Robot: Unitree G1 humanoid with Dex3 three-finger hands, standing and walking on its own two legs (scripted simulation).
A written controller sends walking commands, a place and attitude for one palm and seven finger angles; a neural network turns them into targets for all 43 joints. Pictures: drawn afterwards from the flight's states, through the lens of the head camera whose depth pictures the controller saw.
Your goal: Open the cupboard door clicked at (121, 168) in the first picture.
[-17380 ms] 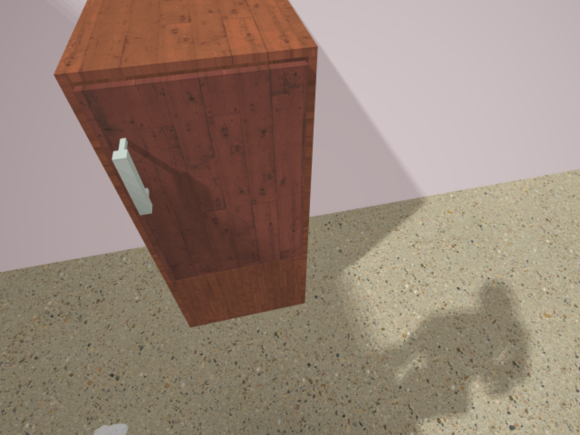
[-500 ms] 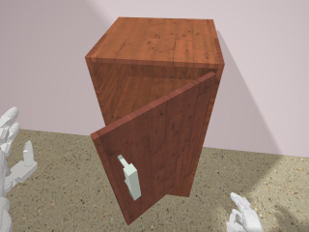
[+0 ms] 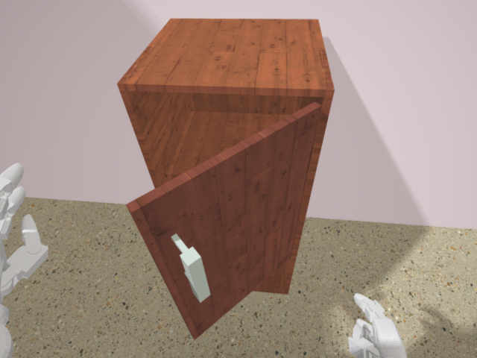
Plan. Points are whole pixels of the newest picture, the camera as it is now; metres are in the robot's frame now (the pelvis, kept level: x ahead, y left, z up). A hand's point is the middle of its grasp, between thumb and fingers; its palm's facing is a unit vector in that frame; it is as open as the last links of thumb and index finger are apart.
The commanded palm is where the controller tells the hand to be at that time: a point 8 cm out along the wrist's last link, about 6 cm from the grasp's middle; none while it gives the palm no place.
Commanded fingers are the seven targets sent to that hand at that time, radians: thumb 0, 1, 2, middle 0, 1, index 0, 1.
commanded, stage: step back with the hand held close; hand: left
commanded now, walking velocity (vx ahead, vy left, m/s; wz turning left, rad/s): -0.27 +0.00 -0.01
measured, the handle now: (190, 268) +0.26 +0.12 +0.00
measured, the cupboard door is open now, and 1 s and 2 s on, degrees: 46 46 46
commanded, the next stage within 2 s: stop stepping back and stand still in 0.92 s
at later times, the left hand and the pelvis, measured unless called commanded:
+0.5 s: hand out of the picture +0.13 +0.30 +0.15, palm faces +0.41 -0.76 -0.50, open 7.4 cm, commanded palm +0.07 +0.33 +0.17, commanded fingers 0.00 0.90 0.90 -0.20 -0.30 -0.20 -0.30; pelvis -0.08 +0.04 -0.01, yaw -1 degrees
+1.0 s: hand out of the picture +0.02 +0.33 +0.16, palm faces +0.49 -0.75 -0.45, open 7.4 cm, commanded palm -0.05 +0.35 +0.17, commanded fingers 0.00 0.90 0.90 -0.20 -0.30 -0.20 -0.30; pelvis -0.18 +0.05 -0.01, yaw +1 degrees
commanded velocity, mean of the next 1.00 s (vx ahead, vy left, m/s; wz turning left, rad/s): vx -0.32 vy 0.00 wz -0.01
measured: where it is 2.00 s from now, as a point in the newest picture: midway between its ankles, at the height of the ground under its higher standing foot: outside the picture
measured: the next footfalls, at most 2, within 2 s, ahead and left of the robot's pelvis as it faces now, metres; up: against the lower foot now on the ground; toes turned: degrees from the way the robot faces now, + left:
left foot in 0.84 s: -0.04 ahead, +0.14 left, +0.00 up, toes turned +5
right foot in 1.24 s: -0.27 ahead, -0.08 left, +0.00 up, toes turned -5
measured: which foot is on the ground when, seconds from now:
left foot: down 0.00-0.72, up 0.74-0.82, down 0.84-1.00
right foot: down 0.00-0.84, up 0.86-1.00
